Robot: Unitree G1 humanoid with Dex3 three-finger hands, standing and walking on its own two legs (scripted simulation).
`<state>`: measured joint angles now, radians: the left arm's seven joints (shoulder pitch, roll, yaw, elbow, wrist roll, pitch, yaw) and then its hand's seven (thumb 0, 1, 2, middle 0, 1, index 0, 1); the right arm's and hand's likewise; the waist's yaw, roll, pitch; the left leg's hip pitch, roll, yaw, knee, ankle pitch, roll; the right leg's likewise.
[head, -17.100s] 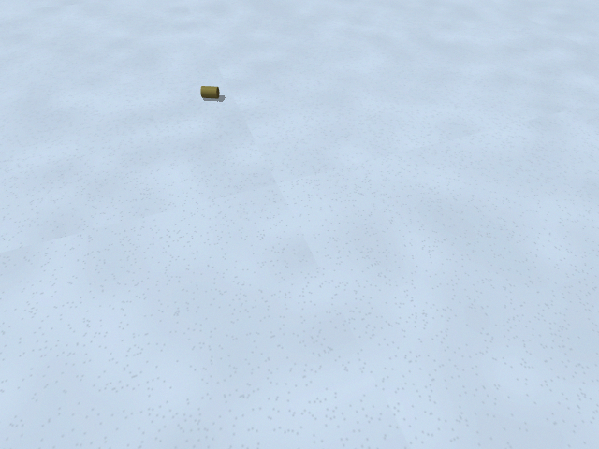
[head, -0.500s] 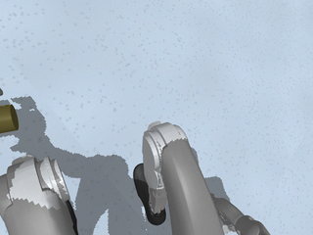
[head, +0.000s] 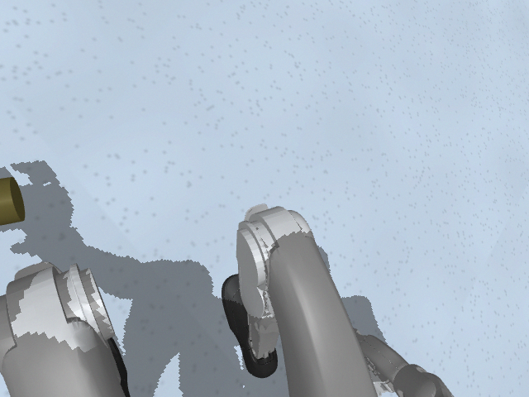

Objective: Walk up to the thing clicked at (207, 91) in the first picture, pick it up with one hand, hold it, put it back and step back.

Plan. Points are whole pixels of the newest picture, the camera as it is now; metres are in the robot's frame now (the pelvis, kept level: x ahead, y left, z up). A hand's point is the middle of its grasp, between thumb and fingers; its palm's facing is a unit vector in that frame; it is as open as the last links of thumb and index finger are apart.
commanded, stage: close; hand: left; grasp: from above
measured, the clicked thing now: out of the picture +0.42 +0.30 -0.26
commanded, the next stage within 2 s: settle in 1.46 s
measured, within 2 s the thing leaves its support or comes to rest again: leaves its support in 1.90 s
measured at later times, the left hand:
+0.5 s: hand out of the picture +0.41 +0.30 -0.23, palm faces -0.45 -0.09 -0.89, open 12.3 cm
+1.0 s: hand out of the picture +0.41 +0.30 -0.23, palm faces -0.45 -0.09 -0.89, open 10.2 cm
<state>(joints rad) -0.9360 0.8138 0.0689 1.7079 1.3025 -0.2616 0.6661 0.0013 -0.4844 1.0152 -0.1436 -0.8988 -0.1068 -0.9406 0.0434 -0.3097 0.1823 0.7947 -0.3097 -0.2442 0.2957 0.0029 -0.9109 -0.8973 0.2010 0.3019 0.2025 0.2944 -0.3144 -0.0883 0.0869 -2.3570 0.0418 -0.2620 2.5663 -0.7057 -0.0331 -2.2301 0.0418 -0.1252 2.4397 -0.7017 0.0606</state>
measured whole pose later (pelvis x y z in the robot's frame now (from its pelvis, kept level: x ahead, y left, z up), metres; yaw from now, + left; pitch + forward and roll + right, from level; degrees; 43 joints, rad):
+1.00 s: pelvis +0.00 +0.00 +0.00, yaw -1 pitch +26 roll -12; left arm -0.92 0.83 0.06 1.68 1.31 -0.28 0.67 0.00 0.06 0.62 -0.53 -0.63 -0.54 -0.62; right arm 0.05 -0.32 0.20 0.77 -0.31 -0.24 0.29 0.00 -0.90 -0.89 0.20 0.30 0.20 0.29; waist -0.31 -0.10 0.10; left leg -2.36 0.04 -0.27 2.58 -0.70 -0.03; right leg -2.23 0.05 -0.13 2.44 -0.69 0.07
